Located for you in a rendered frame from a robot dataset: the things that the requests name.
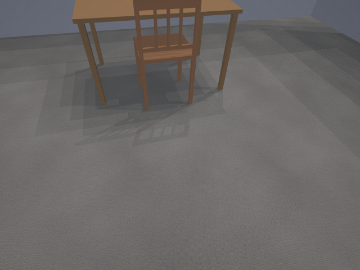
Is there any chair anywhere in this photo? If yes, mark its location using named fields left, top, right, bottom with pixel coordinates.
left=133, top=0, right=201, bottom=110

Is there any table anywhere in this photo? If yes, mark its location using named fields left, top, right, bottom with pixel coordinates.
left=72, top=0, right=243, bottom=106

